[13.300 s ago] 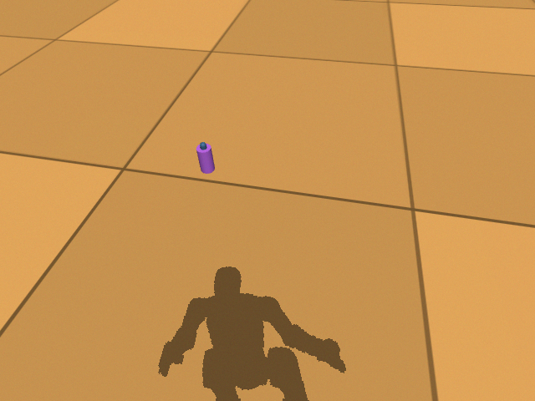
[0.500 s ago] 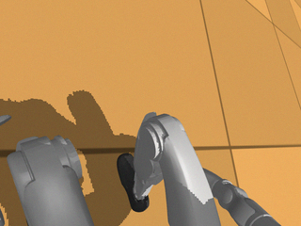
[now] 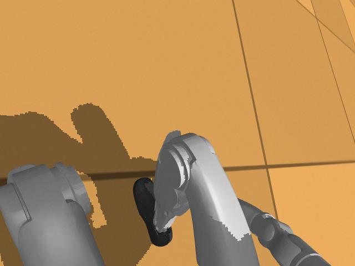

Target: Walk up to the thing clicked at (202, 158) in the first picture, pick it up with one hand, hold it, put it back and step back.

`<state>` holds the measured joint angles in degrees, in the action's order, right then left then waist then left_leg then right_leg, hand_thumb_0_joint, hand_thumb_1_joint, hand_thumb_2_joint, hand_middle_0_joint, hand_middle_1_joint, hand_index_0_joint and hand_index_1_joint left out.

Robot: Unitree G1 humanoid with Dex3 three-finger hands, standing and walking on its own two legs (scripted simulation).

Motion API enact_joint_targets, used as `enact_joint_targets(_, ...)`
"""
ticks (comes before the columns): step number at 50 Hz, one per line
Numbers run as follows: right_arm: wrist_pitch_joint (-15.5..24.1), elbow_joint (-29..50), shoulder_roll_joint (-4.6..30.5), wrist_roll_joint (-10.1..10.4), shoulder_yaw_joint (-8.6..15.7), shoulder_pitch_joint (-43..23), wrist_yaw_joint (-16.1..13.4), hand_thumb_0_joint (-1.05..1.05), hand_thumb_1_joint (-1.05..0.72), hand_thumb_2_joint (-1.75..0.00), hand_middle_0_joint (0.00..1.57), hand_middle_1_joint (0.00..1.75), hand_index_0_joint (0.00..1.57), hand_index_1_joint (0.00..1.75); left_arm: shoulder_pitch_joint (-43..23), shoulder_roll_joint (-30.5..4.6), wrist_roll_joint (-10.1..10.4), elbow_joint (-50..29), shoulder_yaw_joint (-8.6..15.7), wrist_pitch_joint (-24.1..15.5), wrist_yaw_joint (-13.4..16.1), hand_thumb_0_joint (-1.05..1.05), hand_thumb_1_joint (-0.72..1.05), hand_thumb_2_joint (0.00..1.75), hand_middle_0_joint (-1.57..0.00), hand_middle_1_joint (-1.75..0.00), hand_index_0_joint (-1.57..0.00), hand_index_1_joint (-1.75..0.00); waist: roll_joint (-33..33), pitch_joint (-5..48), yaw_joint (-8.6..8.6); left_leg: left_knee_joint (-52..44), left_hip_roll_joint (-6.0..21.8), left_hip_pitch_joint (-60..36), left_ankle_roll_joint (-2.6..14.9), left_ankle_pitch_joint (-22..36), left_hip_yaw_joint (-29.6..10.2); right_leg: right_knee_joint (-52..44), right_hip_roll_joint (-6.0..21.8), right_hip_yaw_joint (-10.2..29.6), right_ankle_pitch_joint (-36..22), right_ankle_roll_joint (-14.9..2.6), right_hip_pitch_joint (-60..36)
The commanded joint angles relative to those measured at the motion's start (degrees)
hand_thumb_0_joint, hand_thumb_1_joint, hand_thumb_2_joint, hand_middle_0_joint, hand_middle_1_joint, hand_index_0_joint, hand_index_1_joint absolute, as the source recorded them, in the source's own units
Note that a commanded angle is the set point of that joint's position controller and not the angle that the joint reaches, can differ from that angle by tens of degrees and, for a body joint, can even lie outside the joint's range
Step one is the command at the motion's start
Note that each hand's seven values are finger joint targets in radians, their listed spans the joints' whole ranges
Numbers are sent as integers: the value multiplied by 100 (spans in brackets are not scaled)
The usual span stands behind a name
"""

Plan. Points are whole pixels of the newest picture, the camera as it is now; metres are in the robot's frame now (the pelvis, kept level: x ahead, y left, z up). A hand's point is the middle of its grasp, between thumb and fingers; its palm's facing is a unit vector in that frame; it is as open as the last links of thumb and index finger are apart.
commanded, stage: settle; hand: left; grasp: from the side
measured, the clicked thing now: out of the picture +0.44 +0.29 -0.19
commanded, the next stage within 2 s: lift in 1.90 s
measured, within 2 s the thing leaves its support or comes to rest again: leaves its support in 0.12 s
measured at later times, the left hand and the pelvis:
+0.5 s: hand out of the picture +0.42 +0.32 -0.11, palm faces +0.39 -0.92 +0.00, open 11.1 cm; pelvis +0.00 +0.00 +0.01, yaw +2 degrees
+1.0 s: hand out of the picture +0.40 +0.32 +0.00, palm faces +0.38 -0.92 -0.04, open 11.1 cm; pelvis +0.02 -0.02 +0.05, yaw +8 degrees
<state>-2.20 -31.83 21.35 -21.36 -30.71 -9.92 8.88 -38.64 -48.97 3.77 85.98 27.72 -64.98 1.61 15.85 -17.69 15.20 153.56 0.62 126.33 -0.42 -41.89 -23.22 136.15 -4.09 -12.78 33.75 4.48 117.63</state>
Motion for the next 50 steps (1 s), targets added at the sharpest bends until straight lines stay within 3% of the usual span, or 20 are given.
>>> enact_joint_targets(1,-99,64,2097,-24,733,169,-136,0,-90,-91,20,30,20,30,-1117,-917,-27,-810,115,-404,-29,0,37,116,-107,-117,-105,-120,-3282,3119,610,-2149,361,-2188,-166,762,564,-763,-157,-775,-839,-430,-1500)
enact_joint_targets(7,-126,60,2097,16,851,209,-137,0,-91,-91,20,30,20,30,-1161,-1042,-42,-1485,275,-341,-55,0,34,124,-117,-128,-115,-131,-3649,3417,518,-2248,391,-2476,-218,986,553,-659,-113,-740,-989,-454,-1454)
enact_joint_targets(9,-150,64,2060,32,923,295,-130,0,-91,-91,20,30,20,30,-1114,-936,-26,-1668,284,-243,-61,0,32,125,-118,-129,-116,-132,-3687,3541,491,-2254,380,-2487,-209,1026,639,-712,-110,-684,-1013,-464,-1541)
enact_joint_targets(14,-162,38,2013,167,1158,444,-122,0,-91,-91,20,30,20,30,-1059,-556,-15,-2111,34,94,-179,0,28,128,-125,-136,-123,-139,-3749,3613,444,-2407,358,-2449,-217,898,688,-756,-70,-637,-931,-486,-1306)
enact_joint_targets(19,-167,0,1926,335,1429,678,-108,0,-90,-90,20,30,20,30,-907,-260,73,-2703,-112,444,-320,0,27,128,-125,-136,-124,-139,-3715,3952,252,-2468,306,-2468,-184,1009,817,-794,-31,-485,-997,-511,-1291)
enact_joint_targets(28,-188,42,1660,742,1980,1013,-120,0,-89,-90,20,30,20,30,-882,349,208,-3818,-371,1156,-559,0,20,125,-125,-136,-124,-138,-3724,4306,-149,-2903,223,-2333,-116,434,981,-899,80,-256,-495,-584,-780)
enact_joint_targets(29,-197,56,1632,814,2056,1053,-141,0,-89,-90,20,30,20,30,-852,294,214,-4021,-296,1244,-582,0,19,126,-126,-137,-125,-139,-3702,4420,-239,-2972,219,-2374,-110,337,978,-920,96,-228,-406,-596,-675)
enact_joint_targets(30,-201,64,1614,853,2128,1084,-144,0,-89,-90,20,30,20,30,-883,468,212,-4098,-425,1320,-609,0,20,125,-126,-137,-126,-139,-3825,4446,-236,-3086,214,-2455,-129,310,970,-889,127,-202,-386,-608,-577)
enact_joint_targets(33,-192,68,1478,994,2271,1213,-172,0,-89,-90,20,30,20,30,-936,663,278,-4267,-486,1567,-635,0,16,123,-125,-136,-124,-138,-3545,4584,-291,-3071,142,-2208,-52,191,1146,-1058,122,-81,-261,-618,-675)
enact_joint_targets(38,-206,76,1312,1195,2452,1347,-246,0,-89,-90,20,30,20,30,-585,748,367,-4252,-325,1887,-684,0,14,121,-122,-133,-121,-136,-3176,4770,-510,-3104,70,-2009,32,272,1361,-1257,157,76,-242,-626,-786)
enact_joint_targets(39,-206,79,1335,1233,2545,1387,-267,0,-89,-90,20,30,20,30,-754,803,375,-4519,-387,1908,-711,0,14,122,-123,-135,-123,-137,-3233,4856,-493,-3156,67,-2112,25,246,1362,-1262,180,96,-223,-641,-697)
enact_joint_targets(40,-211,48,1218,1266,2483,1424,-266,0,-89,-90,20,30,20,30,-585,827,342,-4420,-408,1948,-746,0,16,123,-124,-136,-123,-138,-3244,4921,-536,-3211,52,-2126,22,349,1379,-1251,197,119,-292,-637,-796)
enact_joint_targets(41,-208,43,1277,1293,2626,1466,-288,0,-89,-90,20,30,20,30,-771,817,355,-4718,-404,1961,-786,0,14,122,-124,-135,-124,-138,-3233,5155,-572,-3200,50,-2258,25,423,1414,-1248,194,155,-322,-656,-768)
enact_joint_targets(42,-206,10,1232,1323,2640,1501,-299,0,-89,-90,20,30,20,30,-669,913,345,-4555,-479,2021,-841,0,14,122,-124,-136,-124,-138,-3250,5140,-547,-3214,37,-2297,27,509,1455,-1275,214,182,-377,-653,-783)
enact_joint_targets(43,-196,33,1244,1355,2697,1542,-322,0,-89,-90,20,30,20,30,-975,801,396,-4900,-357,2024,-882,0,13,122,-123,-135,-123,-137,-3240,5260,-551,-3238,46,-2332,32,522,1449,-1294,216,193,-377,-657,-786)
enact_joint_targets(44,-195,39,1119,1393,2660,1539,-335,0,-89,-90,20,30,20,30,-716,826,422,-4623,-337,2082,-925,0,11,120,-124,-135,-123,-137,-3135,5330,-609,-3206,26,-2244,67,511,1546,-1351,203,238,-335,-651,-901)
enact_joint_targets(45,-187,23,1191,1413,2758,1588,-354,0,-89,-90,20,30,20,30,-860,951,508,-4761,-376,2105,-982,0,11,121,-123,-135,-122,-137,-3045,5338,-546,-3149,12,-2180,86,531,1595,-1402,210,270,-366,-641,-966)
enact_joint_targets(48,-169,-25,1053,1488,2735,1665,-394,0,-90,-90,20,30,20,30,-719,897,601,-4561,-156,2189,-1050,0,6,120,-122,-134,-121,-136,-2844,5426,-646,-3180,-11,-2076,115,652,1696,-1476,235,334,-422,-625,-1178)
enact_joint_targets(50,-153,2,1035,1530,2802,1695,-430,0,-90,-90,20,30,20,30,-837,943,611,-4690,-218,2241,-1139,0,6,121,-123,-135,-122,-137,-2773,5666,-655,-3197,-8,-2191,120,718,1738,-1510,240,360,-446,-632,-1216)
